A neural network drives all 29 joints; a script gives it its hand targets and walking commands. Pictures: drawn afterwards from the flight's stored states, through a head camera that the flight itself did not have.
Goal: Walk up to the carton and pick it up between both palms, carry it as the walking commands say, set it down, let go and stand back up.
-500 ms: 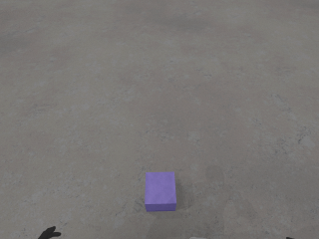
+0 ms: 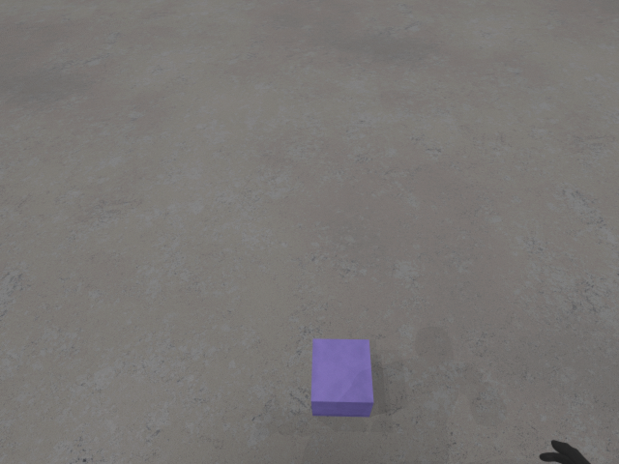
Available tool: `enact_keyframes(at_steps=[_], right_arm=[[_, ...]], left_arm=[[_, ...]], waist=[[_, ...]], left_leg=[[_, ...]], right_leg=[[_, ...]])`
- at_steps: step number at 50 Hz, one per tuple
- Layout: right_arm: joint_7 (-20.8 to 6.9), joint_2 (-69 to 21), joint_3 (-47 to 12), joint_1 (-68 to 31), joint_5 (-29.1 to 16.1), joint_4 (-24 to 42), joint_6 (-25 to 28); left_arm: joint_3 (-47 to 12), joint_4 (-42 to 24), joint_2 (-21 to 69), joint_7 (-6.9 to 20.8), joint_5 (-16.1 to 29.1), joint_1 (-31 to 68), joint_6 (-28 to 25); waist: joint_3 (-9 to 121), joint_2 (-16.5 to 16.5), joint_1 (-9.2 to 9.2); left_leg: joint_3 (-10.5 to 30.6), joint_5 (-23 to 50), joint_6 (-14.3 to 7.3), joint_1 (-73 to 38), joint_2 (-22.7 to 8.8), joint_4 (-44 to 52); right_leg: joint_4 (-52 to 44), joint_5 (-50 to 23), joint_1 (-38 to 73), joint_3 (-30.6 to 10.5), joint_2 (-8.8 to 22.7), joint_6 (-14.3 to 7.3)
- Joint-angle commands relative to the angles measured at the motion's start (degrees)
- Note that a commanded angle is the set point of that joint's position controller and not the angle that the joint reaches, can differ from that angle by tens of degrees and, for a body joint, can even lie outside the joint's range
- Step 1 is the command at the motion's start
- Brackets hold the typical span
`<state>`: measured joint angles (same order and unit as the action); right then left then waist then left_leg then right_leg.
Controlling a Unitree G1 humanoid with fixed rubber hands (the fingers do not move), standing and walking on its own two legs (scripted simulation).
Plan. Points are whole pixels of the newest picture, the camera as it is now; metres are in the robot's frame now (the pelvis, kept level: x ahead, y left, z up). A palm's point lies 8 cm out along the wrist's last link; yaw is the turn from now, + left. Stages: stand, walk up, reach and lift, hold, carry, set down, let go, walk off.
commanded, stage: walk up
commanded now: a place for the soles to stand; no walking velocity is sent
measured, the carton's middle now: (340, 377) +0.47 -0.05 -0.66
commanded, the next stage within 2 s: stand in 0.82 s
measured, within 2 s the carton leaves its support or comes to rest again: neither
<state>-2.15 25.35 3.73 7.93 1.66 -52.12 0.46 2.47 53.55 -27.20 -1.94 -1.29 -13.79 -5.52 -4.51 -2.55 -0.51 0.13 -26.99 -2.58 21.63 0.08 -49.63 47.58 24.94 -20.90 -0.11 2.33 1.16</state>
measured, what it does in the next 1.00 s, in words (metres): steps on the spot: right foot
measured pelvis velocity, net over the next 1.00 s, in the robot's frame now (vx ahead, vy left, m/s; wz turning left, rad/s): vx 0.02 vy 0.01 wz -0.01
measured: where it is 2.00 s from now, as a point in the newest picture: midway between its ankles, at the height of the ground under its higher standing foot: outside the picture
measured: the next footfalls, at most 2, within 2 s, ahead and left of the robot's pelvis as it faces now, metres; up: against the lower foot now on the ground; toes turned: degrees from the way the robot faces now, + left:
right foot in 0.26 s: +0.12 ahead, -0.12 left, +0.00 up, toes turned +8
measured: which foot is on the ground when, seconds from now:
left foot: down 0.00-1.00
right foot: down 0.00-0.04, up 0.06-0.24, down 0.26-1.00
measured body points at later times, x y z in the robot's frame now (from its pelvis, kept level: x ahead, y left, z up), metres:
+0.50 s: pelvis +0.01 +0.01 +0.01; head +0.05 +0.00 +0.46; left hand +0.15 +0.33 -0.09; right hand +0.10 -0.31 -0.11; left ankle +0.01 +0.11 -0.70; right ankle +0.08 -0.11 -0.70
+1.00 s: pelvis +0.02 +0.01 +0.04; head +0.04 +0.00 +0.49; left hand +0.13 +0.31 -0.08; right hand +0.12 -0.31 -0.08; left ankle +0.01 +0.11 -0.70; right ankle +0.08 -0.11 -0.70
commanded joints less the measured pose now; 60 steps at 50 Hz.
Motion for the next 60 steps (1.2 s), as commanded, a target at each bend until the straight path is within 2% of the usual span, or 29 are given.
enact_keyframes(at_steps=[1,2,3,5,7,10,11,13,14,15,16,18,19,22,23,26,31,36,39,41,43,45,46,53,56,57,58,59,60], right_arm=[[0.50,11.57,3.76,6.87,1.00,1.51,2.60],[0.58,17.07,5.07,10.70,-0.04,2.16,3.14],[0.69,17.96,5.99,12.84,-0.01,1.54,2.61],[1.38,15.64,5.46,9.49,-0.38,4.46,2.43],[2.31,13.42,4.18,5.31,-0.73,4.74,2.70],[2.36,12.75,4.20,2.95,-0.21,4.91,3.02],[2.28,12.60,3.30,1.63,-0.88,4.94,2.97],[2.39,9.25,1.96,1.15,-1.75,4.28,1.95],[2.29,8.75,2.26,1.95,-2.18,4.91,1.62],[2.78,8.98,2.36,3.34,-2.19,3.87,1.10],[2.90,9.25,2.11,2.71,-1.60,3.46,0.99],[2.70,7.72,1.76,3.63,-1.41,1.16,1.39],[2.57,8.79,2.00,5.73,-1.32,-0.03,1.91],[2.58,11.75,2.86,2.43,-0.53,-0.80,2.45],[2.63,12.50,2.42,1.75,-0.86,-1.09,2.38],[2.36,10.39,1.13,-3.95,-0.52,-1.94,2.05],[1.62,6.62,0.24,-3.66,-0.66,-4.80,1.04],[1.63,8.60,-0.01,-6.84,-1.11,-7.32,1.51],[1.54,7.87,-0.19,-8.27,-1.20,-6.89,1.50],[1.71,7.77,-0.17,-6.03,-0.85,-8.35,1.21],[1.71,6.90,-0.15,-8.24,-0.31,-8.27,1.08],[1.61,7.09,-0.58,-6.15,-0.59,-9.72,1.02],[1.57,7.71,-0.28,-7.29,-0.94,-9.56,1.33],[1.67,8.73,0.17,-6.99,-1.27,-8.39,1.36],[1.65,7.78,-0.28,-6.26,-1.01,-9.01,1.47],[1.64,7.61,-0.33,-7.47,-0.89,-8.25,1.33],[1.80,6.72,-0.24,-7.07,-0.89,-8.43,1.16],[1.85,6.30,-0.30,-5.51,-0.67,-8.20,0.98],[1.93,7.53,0.26,-7.39,-0.97,-8.33,0.76]], left_arm=[[2.11,-4.85,-11.01,-0.45,0.05,5.32,-0.40],[1.30,-6.95,-9.01,-0.65,0.62,8.50,0.23],[1.84,-6.96,-10.52,-1.27,0.58,9.62,0.46],[2.12,-5.38,-11.85,-1.25,0.61,4.77,0.52],[2.60,-5.01,-10.95,-0.83,1.10,1.72,0.59],[2.83,-3.96,-8.08,0.08,0.49,1.80,0.88],[2.76,-3.64,-7.68,0.31,0.44,1.98,0.83],[3.00,-3.16,-9.00,0.02,-0.45,1.14,0.66],[3.42,-3.32,-13.05,-0.19,-0.51,2.24,0.55],[3.45,-3.91,-12.29,0.06,0.32,1.77,0.66],[2.78,-4.22,-12.21,0.02,0.60,2.14,0.47],[2.21,-3.29,-12.97,-0.39,0.42,6.15,0.93],[2.48,-3.71,-12.67,-0.35,0.75,8.63,1.19],[0.99,-2.16,-8.10,0.58,0.89,11.94,2.44],[0.88,-2.20,-8.21,0.53,0.64,12.36,2.78],[0.36,0.88,-6.86,1.09,0.63,10.49,2.35],[0.50,3.17,-7.24,1.30,0.21,13.79,1.70],[-0.19,5.45,-6.12,1.36,0.91,14.11,1.92],[-0.19,6.72,-6.05,1.54,0.95,12.93,2.24],[-0.35,6.01,-6.17,1.48,0.69,15.65,2.05],[-0.23,6.36,-5.37,1.57,0.74,13.87,2.13],[-0.24,7.03,-5.31,1.62,0.64,14.79,2.32],[-0.66,6.93,-3.87,1.78,1.25,14.17,2.41],[-0.21,8.28,-5.72,1.76,0.75,13.35,2.16],[-0.30,8.17,-5.37,1.75,1.19,13.58,2.16],[0.05,7.92,-5.46,1.60,1.03,12.29,2.27],[-0.40,8.18,-5.06,1.44,0.75,12.79,2.28],[-0.18,7.34,-5.66,1.38,0.71,13.41,2.31],[-0.37,8.01,-5.43,1.54,0.75,12.30,2.57]], waist=[[1.76,0.22,-4.83],[2.24,-7.66,-6.91],[2.11,-6.08,-7.19],[2.33,-1.33,-3.48],[0.53,-1.23,-0.85],[1.90,-3.91,0.41],[3.25,-6.39,1.22],[5.63,0.06,1.85],[8.60,7.00,1.50],[13.65,6.81,2.24],[13.83,6.44,0.94],[8.49,6.19,-0.11],[8.62,6.03,-0.84],[5.61,2.69,-0.57],[2.80,4.32,-0.71],[3.71,-1.43,1.26],[4.02,4.41,0.20],[5.49,3.58,0.52],[6.41,2.66,1.38],[5.46,4.99,-0.52],[4.21,0.87,0.87],[4.87,4.70,0.13],[4.20,-0.59,0.95],[7.16,6.51,0.97],[8.19,0.14,0.49],[6.59,-0.11,1.33],[6.13,5.76,0.74],[6.58,6.73,0.63],[5.29,2.68,1.01]], left_leg=[[11.50,5.26,-4.26,-6.14,-5.85,15.34],[27.75,9.30,-8.55,-14.79,-14.17,25.50],[32.95,18.13,-11.80,-17.76,-19.06,28.36],[30.19,31.07,-12.61,-15.31,-18.71,24.20],[20.97,37.49,-13.25,-13.47,-16.54,20.15],[16.26,45.64,-11.44,-5.55,-15.75,19.79],[11.45,41.83,-8.31,-3.38,-12.83,16.91],[7.31,35.65,-3.43,2.32,-9.29,10.99],[5.99,25.82,-0.91,7.52,-5.18,5.01],[2.19,11.08,1.26,-0.51,-2.21,0.49],[3.91,8.32,0.57,-0.93,-1.50,-0.05],[5.46,13.39,0.62,-3.07,-3.02,5.39],[5.23,15.14,-0.18,-6.06,-3.08,7.40],[16.43,19.57,-5.32,-5.56,-10.68,20.94],[17.98,22.15,-4.77,-3.41,-12.92,23.24],[12.00,11.53,-3.18,2.72,-8.56,23.47],[6.34,6.85,-1.00,-5.33,-4.71,25.21],[6.30,11.27,-0.55,-10.38,-5.18,29.15],[5.36,12.53,-0.39,-12.86,-6.38,31.02],[6.33,12.73,0.27,-11.61,-5.79,33.35],[6.07,11.89,-0.12,-10.97,-6.43,34.10],[7.28,10.40,-0.05,-12.13,-7.36,36.52],[6.94,8.84,-0.09,-10.18,-6.79,36.29],[5.53,17.73,0.07,-15.65,-6.72,35.11],[4.54,20.60,0.64,-15.01,-6.63,35.17],[3.72,18.81,0.59,-14.53,-6.75,35.23],[4.78,20.09,0.60,-15.56,-7.03,35.10],[5.07,18.24,0.59,-15.52,-6.93,35.56],[4.64,15.05,0.74,-15.02,-7.19,36.49]], right_leg=[[0.68,-18.11,-9.60,-9.78,5.41,-9.39],[13.02,-5.59,-19.51,2.25,-2.69,-3.27],[16.84,9.23,-24.64,-2.04,-3.93,-2.18],[18.33,9.08,-20.18,-4.68,-0.36,-2.17],[13.07,7.56,-17.24,-2.50,0.99,-2.37],[0.48,1.45,-2.55,0.40,0.03,-3.16],[-5.78,-4.41,4.07,2.15,-1.11,-3.95],[-12.18,-22.35,14.64,-0.63,-1.30,-5.58],[-14.59,-22.50,18.66,-12.58,6.14,-8.62],[-15.90,-26.97,12.23,-21.24,16.01,-15.81],[-13.46,-33.27,11.45,-22.27,16.88,-17.66],[-13.06,-34.15,6.09,-18.91,15.45,-15.84],[-12.21,-29.89,1.65,-15.31,12.41,-12.95],[-5.61,-13.80,-0.36,-2.46,1.36,-3.85],[-6.03,-11.70,0.51,-1.82,0.66,-3.57],[-13.54,-12.06,10.00,-3.16,1.39,-4.41],[-23.48,-7.82,6.42,-11.10,6.79,-5.85],[-26.20,-18.20,9.55,-7.63,5.96,-3.66],[-28.28,-16.34,9.65,-6.47,5.44,-2.36],[-28.42,-15.90,11.11,-6.59,5.89,-2.96],[-28.13,-15.29,10.11,-6.44,5.54,-2.80],[-28.36,-12.67,9.71,-5.80,4.86,-2.48],[-29.04,-13.16,11.00,-5.89,4.25,-1.81],[-29.23,-20.64,13.17,-5.10,4.79,-2.20],[-28.28,-24.84,13.79,-5.33,5.21,-1.96],[-28.52,-24.10,12.93,-4.85,4.82,-1.96],[-28.48,-27.39,12.59,-5.62,4.90,-2.21],[-28.58,-24.37,12.06,-6.12,5.72,-2.69],[-29.20,-22.00,11.87,-5.64,5.17,-2.21]])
